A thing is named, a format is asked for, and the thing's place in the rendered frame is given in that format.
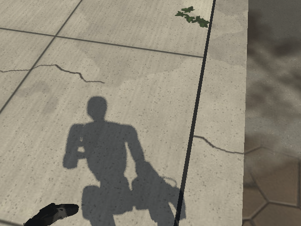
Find left robot hand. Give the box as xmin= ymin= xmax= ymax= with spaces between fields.
xmin=24 ymin=202 xmax=79 ymax=226

